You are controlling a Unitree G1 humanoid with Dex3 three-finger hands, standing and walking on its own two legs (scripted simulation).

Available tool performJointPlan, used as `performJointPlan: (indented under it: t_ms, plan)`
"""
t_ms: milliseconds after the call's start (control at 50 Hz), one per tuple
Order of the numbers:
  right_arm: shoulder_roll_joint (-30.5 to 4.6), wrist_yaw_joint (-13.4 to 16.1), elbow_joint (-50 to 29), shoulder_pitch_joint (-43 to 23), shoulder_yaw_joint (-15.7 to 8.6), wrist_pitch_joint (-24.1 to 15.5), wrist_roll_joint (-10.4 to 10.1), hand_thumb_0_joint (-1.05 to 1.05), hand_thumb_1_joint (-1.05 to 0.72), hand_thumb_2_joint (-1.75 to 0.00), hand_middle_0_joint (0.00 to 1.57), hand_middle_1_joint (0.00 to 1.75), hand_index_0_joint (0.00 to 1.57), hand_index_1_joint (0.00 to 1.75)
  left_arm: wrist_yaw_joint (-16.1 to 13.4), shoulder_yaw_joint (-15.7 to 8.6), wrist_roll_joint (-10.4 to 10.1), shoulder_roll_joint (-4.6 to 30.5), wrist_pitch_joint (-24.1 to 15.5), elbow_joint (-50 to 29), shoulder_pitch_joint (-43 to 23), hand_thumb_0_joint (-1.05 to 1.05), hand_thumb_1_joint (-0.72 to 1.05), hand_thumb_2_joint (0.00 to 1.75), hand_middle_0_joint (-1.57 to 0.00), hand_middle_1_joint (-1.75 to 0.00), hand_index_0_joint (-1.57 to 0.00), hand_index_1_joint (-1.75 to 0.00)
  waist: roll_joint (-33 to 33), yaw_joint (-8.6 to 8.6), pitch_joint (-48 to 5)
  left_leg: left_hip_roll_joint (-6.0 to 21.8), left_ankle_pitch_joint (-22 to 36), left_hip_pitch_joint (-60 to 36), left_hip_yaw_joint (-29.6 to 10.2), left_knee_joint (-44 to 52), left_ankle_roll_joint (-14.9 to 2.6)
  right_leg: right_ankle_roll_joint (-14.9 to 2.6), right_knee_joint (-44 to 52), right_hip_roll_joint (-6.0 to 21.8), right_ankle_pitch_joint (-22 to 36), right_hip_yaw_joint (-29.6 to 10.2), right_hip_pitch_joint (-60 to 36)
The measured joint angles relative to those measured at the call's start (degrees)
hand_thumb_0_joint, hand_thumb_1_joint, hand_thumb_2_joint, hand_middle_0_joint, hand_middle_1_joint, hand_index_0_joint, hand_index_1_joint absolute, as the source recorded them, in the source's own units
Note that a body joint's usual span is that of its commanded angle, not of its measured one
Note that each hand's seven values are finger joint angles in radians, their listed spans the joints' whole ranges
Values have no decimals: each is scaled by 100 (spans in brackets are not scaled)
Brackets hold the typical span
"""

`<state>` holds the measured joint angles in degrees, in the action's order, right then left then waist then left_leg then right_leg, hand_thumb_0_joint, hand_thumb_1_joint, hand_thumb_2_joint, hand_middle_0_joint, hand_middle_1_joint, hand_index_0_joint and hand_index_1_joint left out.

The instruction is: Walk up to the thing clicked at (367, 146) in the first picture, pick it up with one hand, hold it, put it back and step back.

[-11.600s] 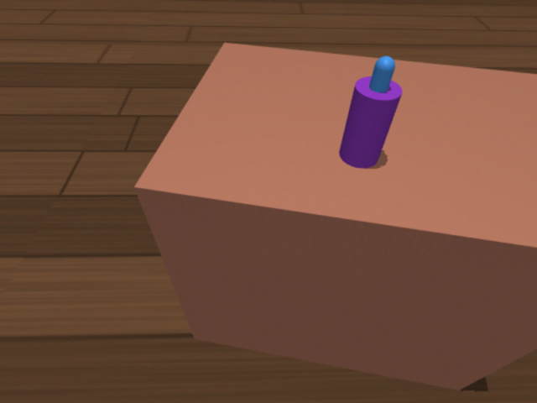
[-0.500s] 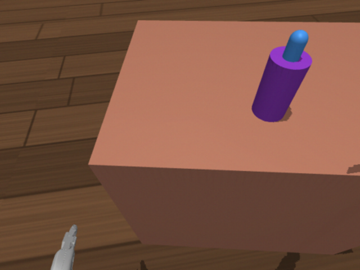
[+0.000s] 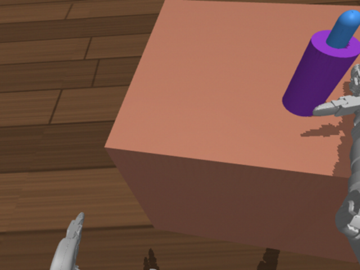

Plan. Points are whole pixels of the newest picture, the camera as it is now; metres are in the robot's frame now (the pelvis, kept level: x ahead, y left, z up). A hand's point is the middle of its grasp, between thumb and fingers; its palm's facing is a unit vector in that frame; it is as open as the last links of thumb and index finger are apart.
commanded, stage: close in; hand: right
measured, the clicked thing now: (322, 66) +0.51 -0.21 +0.17
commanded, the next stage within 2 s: rest palm in 0.30 s
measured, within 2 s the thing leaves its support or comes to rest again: leaves its support in 1.60 s
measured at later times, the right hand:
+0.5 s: hand (316, 84) +0.50 -0.21 +0.14, palm faces +0.21 +0.98 +0.01, open 17.6 cm
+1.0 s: hand (320, 81) +0.50 -0.22 +0.14, palm faces +0.24 +0.97 -0.02, open 11.2 cm
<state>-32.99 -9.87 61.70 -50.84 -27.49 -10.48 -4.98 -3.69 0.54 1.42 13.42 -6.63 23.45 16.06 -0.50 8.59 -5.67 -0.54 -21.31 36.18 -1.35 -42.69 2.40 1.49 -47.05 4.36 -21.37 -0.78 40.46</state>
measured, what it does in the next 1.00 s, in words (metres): stands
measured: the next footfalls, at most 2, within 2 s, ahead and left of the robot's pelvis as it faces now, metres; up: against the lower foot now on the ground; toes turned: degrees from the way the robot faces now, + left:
none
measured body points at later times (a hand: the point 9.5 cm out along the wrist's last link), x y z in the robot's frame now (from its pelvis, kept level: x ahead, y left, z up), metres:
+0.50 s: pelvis +0.00 +0.00 +0.00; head +0.07 -0.01 +0.44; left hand +0.14 +0.27 -0.06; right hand +0.48 -0.26 +0.14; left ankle -0.01 +0.15 -0.70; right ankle +0.01 -0.13 -0.70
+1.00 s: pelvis +0.00 +0.00 +0.00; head +0.07 -0.02 +0.44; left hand +0.15 +0.25 -0.05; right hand +0.48 -0.27 +0.15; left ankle -0.01 +0.15 -0.70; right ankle +0.01 -0.13 -0.70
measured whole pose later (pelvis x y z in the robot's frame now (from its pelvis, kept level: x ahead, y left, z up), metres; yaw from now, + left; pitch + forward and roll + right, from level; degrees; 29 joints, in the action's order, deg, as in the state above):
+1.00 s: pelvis +0.00 +0.00 +0.00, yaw +0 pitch +14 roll +2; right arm -26.1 -0.3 58.9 -51.8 -21.3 -10.0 -3.3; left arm -0.5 -1.4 0.8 11.8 -4.9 18.3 18.5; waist -0.5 7.1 -6.1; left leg 0.4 -21.8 36.0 -1.7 -43.9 2.6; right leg 1.2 -46.8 3.4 -21.1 -0.4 39.6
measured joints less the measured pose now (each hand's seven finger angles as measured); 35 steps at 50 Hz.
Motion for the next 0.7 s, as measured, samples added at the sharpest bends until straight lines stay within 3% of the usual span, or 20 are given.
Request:
performJointPlan:
  t_ms: [140, 500, 700]
  plan:
    - [195, 179, 74, -11, 202, -4, 15, -1, 57, -4, 3, 5, 3, 4, 190, -112, -65, -53, 132, -146, 16, -1, -52, 4, -6, -7, -7, -6, -68, -66, -76, 35, -83, -38, 17, -79, 3, -7, -22, -36, -43, -13, -52]
    - [619, 623, -174, -142, 324, 103, 147, -1, 57, -6, 2, 6, 3, 6, 368, -262, -60, 23, 319, -475, 147, -1, -54, 6, -6, -6, -5, -6, -40, -89, -26, 59, -121, 145, -6, -277, 0, -2, -117, -63, -26, 2, 81]
    - [587, 816, 69, -374, 474, 45, 224, -1, 54, -12, 29, 21, 30, 21, 346, -219, -28, -90, 237, -476, 156, -1, -55, 6, -6, -6, -5, -6, -30, -91, -20, 72, -106, 183, 9, -298, 2, -5, -144, -79, -7, -16, 132]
